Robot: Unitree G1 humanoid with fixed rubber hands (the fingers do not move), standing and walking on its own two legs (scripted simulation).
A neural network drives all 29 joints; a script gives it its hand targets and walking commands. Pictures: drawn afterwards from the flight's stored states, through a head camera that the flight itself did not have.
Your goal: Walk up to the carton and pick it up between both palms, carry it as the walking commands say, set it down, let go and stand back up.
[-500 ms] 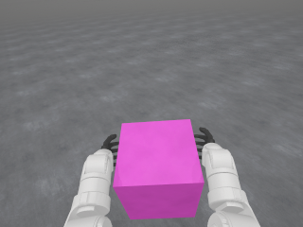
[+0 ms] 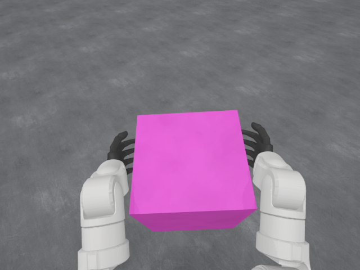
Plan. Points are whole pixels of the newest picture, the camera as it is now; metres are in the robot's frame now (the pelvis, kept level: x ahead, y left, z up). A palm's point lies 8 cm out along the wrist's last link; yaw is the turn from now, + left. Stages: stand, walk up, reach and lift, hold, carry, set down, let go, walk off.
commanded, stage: carry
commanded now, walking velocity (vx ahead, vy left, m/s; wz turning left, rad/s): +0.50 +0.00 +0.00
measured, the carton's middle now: (190, 178) +0.32 -0.01 +0.03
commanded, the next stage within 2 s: none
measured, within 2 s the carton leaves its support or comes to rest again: neither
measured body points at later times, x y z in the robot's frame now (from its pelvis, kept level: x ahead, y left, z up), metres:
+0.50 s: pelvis +0.29 -0.02 +0.00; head +0.28 -0.03 +0.45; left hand +0.57 +0.13 +0.10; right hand +0.57 -0.17 +0.10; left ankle +0.31 +0.11 -0.69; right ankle +0.13 -0.12 -0.73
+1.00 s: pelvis +0.62 -0.03 -0.01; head +0.60 -0.06 +0.44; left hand +0.89 +0.11 +0.10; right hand +0.89 -0.20 +0.09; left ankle +0.47 +0.08 -0.68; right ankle +0.62 -0.12 -0.73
